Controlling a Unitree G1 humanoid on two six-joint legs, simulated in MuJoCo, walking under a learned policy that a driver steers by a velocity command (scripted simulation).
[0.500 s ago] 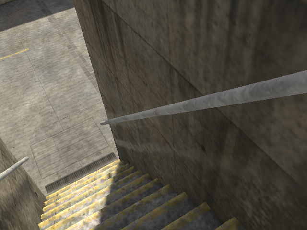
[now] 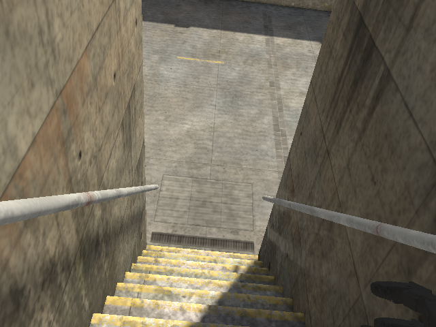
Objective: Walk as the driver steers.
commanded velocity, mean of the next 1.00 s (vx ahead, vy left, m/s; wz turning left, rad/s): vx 0.92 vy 0.00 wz -0.16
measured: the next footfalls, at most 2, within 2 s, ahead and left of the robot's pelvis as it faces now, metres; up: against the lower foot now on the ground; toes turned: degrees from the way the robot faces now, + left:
left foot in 0.02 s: +0.03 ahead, +0.13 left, +0.00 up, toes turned +2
right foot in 0.48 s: +0.24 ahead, -0.04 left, -0.23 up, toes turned +19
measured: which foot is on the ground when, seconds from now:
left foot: up 0.00-0.00, down 0.02-0.46, up 0.48-0.84, down 0.86-1.00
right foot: down 0.00-0.02, up 0.04-0.46, down 0.48-0.86, up 0.88-1.00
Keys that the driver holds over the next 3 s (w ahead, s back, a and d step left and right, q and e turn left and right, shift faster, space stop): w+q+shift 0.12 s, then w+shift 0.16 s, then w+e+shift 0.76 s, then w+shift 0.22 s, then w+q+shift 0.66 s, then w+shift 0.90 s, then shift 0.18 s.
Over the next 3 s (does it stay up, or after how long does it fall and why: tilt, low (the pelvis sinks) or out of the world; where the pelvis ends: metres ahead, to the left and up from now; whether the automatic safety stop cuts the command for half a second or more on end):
stays up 1.74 0.05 -1.73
